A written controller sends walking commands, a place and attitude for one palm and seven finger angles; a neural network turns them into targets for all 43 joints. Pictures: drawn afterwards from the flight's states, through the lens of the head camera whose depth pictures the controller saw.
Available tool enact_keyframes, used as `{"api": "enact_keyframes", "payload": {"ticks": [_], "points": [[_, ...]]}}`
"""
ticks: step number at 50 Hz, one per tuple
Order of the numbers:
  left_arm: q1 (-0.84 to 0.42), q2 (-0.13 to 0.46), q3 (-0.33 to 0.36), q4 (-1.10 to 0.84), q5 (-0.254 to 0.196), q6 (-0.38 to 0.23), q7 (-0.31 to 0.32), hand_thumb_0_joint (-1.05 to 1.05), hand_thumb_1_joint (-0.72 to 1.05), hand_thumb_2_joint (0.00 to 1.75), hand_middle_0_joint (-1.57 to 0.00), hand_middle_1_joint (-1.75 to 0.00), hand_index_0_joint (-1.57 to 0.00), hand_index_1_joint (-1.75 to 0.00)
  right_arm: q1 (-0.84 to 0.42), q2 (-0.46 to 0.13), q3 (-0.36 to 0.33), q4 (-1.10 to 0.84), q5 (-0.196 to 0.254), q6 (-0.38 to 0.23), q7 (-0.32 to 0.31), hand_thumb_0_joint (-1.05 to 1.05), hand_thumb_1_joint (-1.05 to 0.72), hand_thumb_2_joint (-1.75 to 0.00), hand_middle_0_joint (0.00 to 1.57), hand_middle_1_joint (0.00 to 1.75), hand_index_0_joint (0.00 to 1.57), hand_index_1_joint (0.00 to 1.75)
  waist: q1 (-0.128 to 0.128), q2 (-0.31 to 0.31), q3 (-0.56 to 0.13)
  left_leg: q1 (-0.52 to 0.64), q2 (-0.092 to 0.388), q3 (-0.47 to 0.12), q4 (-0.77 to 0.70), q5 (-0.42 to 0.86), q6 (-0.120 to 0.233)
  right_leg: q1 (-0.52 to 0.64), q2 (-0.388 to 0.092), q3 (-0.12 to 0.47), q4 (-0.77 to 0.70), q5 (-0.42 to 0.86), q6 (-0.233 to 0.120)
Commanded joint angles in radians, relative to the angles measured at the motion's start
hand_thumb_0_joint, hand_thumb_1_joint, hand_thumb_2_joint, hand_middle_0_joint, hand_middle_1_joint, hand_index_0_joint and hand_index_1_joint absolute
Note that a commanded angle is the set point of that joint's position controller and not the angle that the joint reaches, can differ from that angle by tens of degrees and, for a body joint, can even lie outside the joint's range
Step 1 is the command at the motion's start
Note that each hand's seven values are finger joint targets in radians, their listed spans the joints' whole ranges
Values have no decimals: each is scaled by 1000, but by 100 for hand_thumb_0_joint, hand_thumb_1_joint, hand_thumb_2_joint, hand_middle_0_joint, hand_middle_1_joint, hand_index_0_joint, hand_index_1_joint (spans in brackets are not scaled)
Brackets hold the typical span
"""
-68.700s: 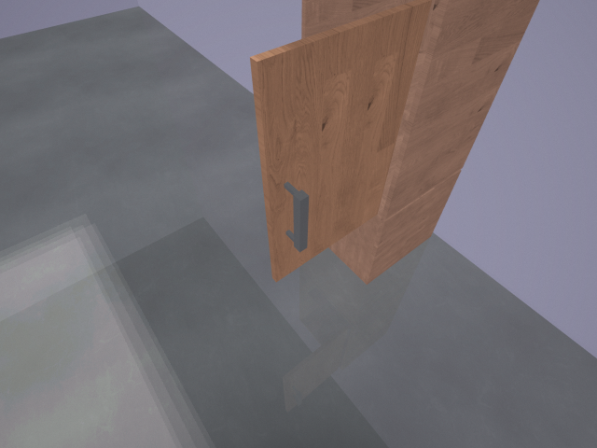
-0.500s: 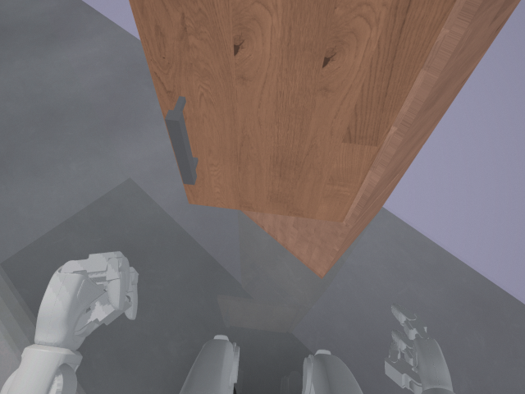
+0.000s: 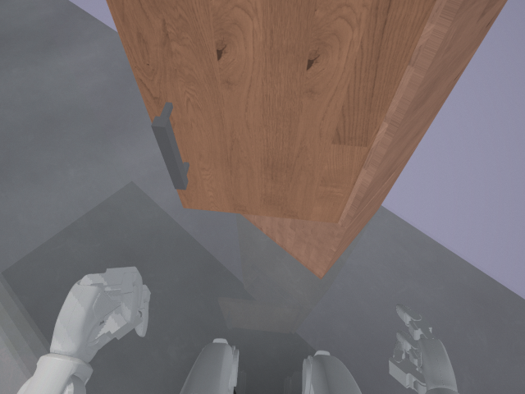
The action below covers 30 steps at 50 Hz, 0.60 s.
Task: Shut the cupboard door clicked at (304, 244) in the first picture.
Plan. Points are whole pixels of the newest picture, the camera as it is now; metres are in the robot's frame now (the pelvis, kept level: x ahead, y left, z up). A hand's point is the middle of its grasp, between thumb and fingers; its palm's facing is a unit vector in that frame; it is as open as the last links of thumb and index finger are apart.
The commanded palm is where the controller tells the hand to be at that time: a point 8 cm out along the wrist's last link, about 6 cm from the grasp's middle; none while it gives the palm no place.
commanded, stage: bring the fist close to the handle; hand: left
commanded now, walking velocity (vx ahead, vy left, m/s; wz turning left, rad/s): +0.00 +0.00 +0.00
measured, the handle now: (175, 148) +0.50 +0.20 +0.03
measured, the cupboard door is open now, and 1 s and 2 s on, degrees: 36 36 29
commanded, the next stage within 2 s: push the door shut along its arc in 1.36 s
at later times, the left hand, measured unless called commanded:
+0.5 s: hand (156, 234) +0.33 +0.18 +0.05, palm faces -0.07 -1.00 -0.04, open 3.1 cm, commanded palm +0.31 +0.23 +0.04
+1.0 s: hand (182, 190) +0.42 +0.16 +0.04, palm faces -0.05 -1.00 -0.03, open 3.1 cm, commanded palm +0.39 +0.21 +0.03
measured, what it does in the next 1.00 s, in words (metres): stands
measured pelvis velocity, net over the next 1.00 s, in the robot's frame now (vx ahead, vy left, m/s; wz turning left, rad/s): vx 0.00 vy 0.01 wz -0.01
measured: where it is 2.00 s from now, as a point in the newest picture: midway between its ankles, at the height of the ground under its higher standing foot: outside the picture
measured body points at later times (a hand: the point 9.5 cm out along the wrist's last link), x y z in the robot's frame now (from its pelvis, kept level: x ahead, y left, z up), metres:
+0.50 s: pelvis +0.00 +0.01 +0.00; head +0.09 +0.01 +0.44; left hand +0.32 +0.24 +0.06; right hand +0.15 -0.24 -0.10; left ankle +0.03 +0.11 -0.61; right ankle +0.02 -0.11 -0.61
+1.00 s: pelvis +0.00 +0.01 +0.00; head +0.12 +0.01 +0.43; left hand +0.41 +0.22 +0.04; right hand +0.11 -0.25 -0.12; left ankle +0.03 +0.11 -0.61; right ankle +0.02 -0.11 -0.61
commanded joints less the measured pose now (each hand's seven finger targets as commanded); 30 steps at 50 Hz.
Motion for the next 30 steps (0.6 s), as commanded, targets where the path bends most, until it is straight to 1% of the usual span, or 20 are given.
{"api": "enact_keyframes", "payload": {"ticks": [1, 2, 3, 4, 6, 8, 10, 11, 12, 15, 16, 19, 20, 22, 24, 26, 27, 28, 29, 30], "points": [[-137, 123, 114, -232, -36, -135, 40, 0, 90, 90, -130, -150, -130, -150, -20, -127, -49, -129, -8, -56, -8, 0, -90, -90, 20, 30, 20, 30, -17, 21, -231, 157, -32, -18, -153, 252, 16, 156, 31, 77, -186, 234, -6], [-169, 121, 118, -193, -32, -144, 47, 0, 90, 90, -130, -150, -130, -150, -15, -132, -51, -116, -9, -56, -8, 0, -90, -90, 20, 30, 20, 30, -29, 7, -211, 143, -29, -20, -144, 230, 15, 127, 33, 74, -186, 207, -5], [-166, 103, 106, -129, -26, -139, 45, 0, 90, 90, -130, -150, -130, -150, -13, -136, -49, -111, -10, -55, -6, 0, -90, -90, 20, 30, 20, 30, -32, -8, -188, 116, -29, -19, -139, 195, 14, 107, 33, 80, -193, 158, -4], [-201, 89, 85, -92, -21, -134, 39, 0, 90, 90, -130, -150, -130, -150, -9, -145, -48, -108, -7, -54, -5, 0, -90, -90, 20, 30, 20, 30, -45, -25, -171, 103, -29, -22, -140, 166, 16, 87, 33, 78, -200, 121, -3], [-244, 83, 53, -30, -9, -104, 15, 0, 90, 90, -130, -150, -130, -150, -4, -156, -47, -108, 1, -53, -5, 0, -90, -90, 20, 30, 20, 30, -47, -19, -173, 90, -29, -20, -143, 140, 19, 86, 29, 90, -213, 87, -4], [-311, 103, 45, -22, -4, -67, -7, 0, 90, 90, -130, -150, -130, -150, 3, -165, -47, -112, 7, -49, -7, 0, -90, -90, 20, 30, 20, 30, -46, -17, -210, 100, -29, -18, -155, 132, 24, 109, 26, 99, -227, 81, -4], [-386, 154, 82, -44, -4, -43, -11, 0, 90, 90, -130, -150, -130, -150, 8, -170, -46, -114, 7, -48, -13, 0, -90, -90, 20, 30, 20, 30, -40, -5, -265, 113, -29, -17, -153, 158, 29, 142, 26, 109, -228, 105, -5], [-436, 171, 100, -60, -4, -41, -8, 0, 90, 90, -130, -150, -130, -150, 1, -168, -48, -108, 7, -48, -15, 0, -90, -90, 20, 30, 20, 30, -35, 2, -314, 130, -29, -14, -150, 179, 29, 160, 23, 114, -221, 134, -2], [-456, 193, 131, -78, -7, -42, 2, 0, 90, 90, -130, -150, -130, -150, -1, -165, -47, -107, 5, -47, -15, 0, -90, -90, 20, 30, 20, 30, -22, 20, -340, 146, -28, -14, -155, 208, 27, 179, 23, 109, -212, 167, -5], [-517, 212, 174, -81, -14, -62, 45, 0, 90, 90, -130, -150, -130, -150, 1, -157, -44, -89, 0, -46, -11, 0, -90, -90, 20, 30, 20, 30, -6, 64, -383, 200, -27, -22, -172, 277, 20, 186, 30, 77, -181, 249, -11], [-506, 177, 153, -61, -12, -65, 57, 0, 90, 90, -130, -150, -130, -150, -4, -153, -43, -85, -1, -45, -5, 0, -90, -90, 20, 30, 20, 30, -3, 70, -388, 229, -27, -25, -184, 292, 16, 170, 30, 66, -175, 268, -10], [-526, 115, 97, 68, 4, -50, 81, 0, 90, 90, -130, -150, -130, -150, 13, -159, -44, -61, -4, -32, 8, 0, -90, -90, 20, 30, 20, 30, -34, 34, -316, 208, -25, -26, -197, 252, 15, 131, 29, 54, -191, 242, -3], [-530, 124, 101, 115, 15, -43, 83, 0, 90, 90, -130, -150, -130, -150, 27, -165, -46, -58, -1, -28, 10, 0, -90, -90, 20, 30, 20, 30, -37, 15, -305, 194, -24, -32, -202, 250, 16, 132, 31, 50, -190, 235, -6], [-542, 92, 58, 182, 40, -24, 78, 0, 90, 90, -130, -150, -130, -150, 35, -171, -51, -56, 1, -13, 15, 0, -90, -90, 20, 30, 20, 30, -49, -18, -283, 187, -21, -26, -209, 235, 16, 122, 26, 51, -198, 239, -1], [-599, 93, 44, 220, 53, -13, 74, 0, 90, 90, -130, -150, -130, -150, 44, -177, -53, -57, 4, -1, 17, 0, -90, -90, 20, 30, 20, 30, -56, -24, -268, 187, -21, -26, -219, 219, 17, 119, 24, 53, -209, 231, -2], [-686, 107, 55, 228, 56, -25, 78, 0, 90, 90, -130, -150, -130, -150, 46, -180, -54, -52, 3, 5, 14, 0, -90, -90, 20, 30, 20, 30, -62, -21, -278, 197, -21, -27, -219, 223, 18, 113, 24, 53, -208, 232, -3], [-743, 114, 63, 214, 56, -42, 85, 0, 90, 90, -130, -150, -130, -150, 47, -180, -56, -45, 2, 6, 13, 0, -90, -90, 20, 30, 20, 30, -64, -14, -300, 215, -20, -30, -215, 234, 17, 110, 23, 53, -203, 242, -4], [-773, 123, 80, 197, 52, -62, 95, 0, 90, 90, -130, -150, -130, -150, 46, -177, -56, -43, -1, 5, 13, 0, -90, -90, 20, 30, 20, 30, -52, 10, -330, 236, -21, -32, -216, 256, 14, 117, 22, 53, -196, 256, -7], [-812, 126, 85, 201, 52, -82, 104, 0, 90, 90, -130, -150, -130, -150, 46, -176, -55, -38, -4, 6, 12, 0, -90, -90, 20, 30, 20, 30, -60, -2, -343, 248, -20, -35, -213, 266, 14, 113, 23, 51, -192, 262, -6], [-864, 162, 116, 183, 51, -110, 119, 0, 90, 90, -130, -150, -130, -150, 49, -178, -56, -30, -6, 2, 9, 0, -90, -90, 20, 30, 20, 30, -60, 13, -362, 257, -19, -39, -205, 288, 13, 108, 26, 50, -182, 276, -8]]}}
